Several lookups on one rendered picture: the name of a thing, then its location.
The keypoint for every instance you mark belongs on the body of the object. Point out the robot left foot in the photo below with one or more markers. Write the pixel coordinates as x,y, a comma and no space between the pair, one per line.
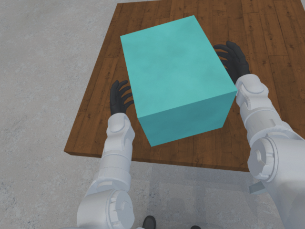
149,223

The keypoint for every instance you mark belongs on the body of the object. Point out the right robot upper arm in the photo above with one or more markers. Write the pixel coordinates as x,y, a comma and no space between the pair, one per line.
280,165

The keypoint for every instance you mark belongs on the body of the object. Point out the left robot forearm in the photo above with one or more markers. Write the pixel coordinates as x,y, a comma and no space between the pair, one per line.
116,157

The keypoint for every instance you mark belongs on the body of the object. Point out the table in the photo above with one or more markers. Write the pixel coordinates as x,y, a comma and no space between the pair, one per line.
271,35

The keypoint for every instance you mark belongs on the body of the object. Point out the carton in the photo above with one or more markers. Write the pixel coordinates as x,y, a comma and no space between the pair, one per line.
179,85

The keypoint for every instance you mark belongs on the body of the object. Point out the robot left hand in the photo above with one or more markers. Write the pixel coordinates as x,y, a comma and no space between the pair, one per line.
116,102

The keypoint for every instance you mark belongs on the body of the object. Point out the left robot upper arm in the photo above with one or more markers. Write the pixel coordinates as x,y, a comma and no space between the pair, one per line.
110,209

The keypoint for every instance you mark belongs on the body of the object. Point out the right robot forearm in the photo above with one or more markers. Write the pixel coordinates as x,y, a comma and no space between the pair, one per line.
257,112

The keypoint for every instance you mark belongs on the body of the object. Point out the robot right hand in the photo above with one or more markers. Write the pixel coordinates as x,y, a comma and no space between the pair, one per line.
236,63

